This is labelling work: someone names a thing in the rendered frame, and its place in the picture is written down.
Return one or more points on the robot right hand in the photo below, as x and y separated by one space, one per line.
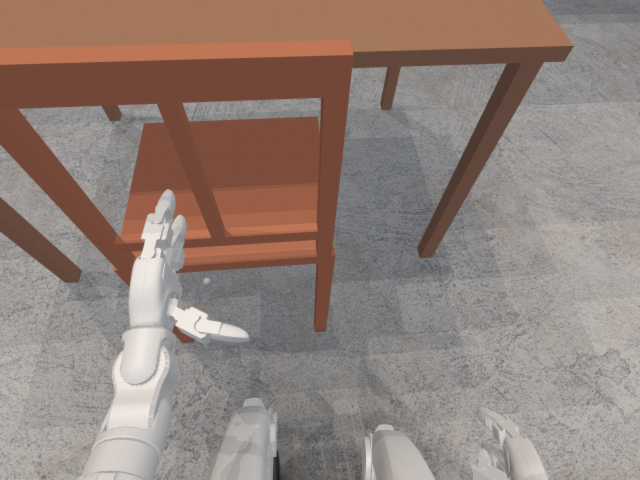
519 461

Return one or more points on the table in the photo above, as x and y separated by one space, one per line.
383 33

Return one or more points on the chair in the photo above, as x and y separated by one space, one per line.
254 192

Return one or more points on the right robot shin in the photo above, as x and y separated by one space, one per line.
384 427

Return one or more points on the robot right thigh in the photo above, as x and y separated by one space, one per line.
390 455

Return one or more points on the robot left hand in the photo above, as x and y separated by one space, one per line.
154 280

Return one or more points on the left robot forearm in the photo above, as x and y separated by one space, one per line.
131 439

